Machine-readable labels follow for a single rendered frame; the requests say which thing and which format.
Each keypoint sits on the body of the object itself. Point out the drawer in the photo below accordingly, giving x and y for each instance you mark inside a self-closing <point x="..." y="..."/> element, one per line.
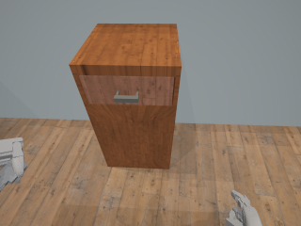
<point x="152" y="90"/>

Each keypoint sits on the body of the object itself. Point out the left robot hand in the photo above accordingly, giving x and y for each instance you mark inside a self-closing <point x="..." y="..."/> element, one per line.
<point x="11" y="161"/>

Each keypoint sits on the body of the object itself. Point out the right robot hand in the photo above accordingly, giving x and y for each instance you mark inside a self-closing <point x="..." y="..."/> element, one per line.
<point x="247" y="217"/>

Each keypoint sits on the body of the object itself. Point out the cabinet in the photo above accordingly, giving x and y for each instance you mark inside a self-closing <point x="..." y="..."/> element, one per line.
<point x="132" y="136"/>

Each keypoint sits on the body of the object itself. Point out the handle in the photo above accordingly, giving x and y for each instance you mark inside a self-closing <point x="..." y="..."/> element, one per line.
<point x="126" y="98"/>

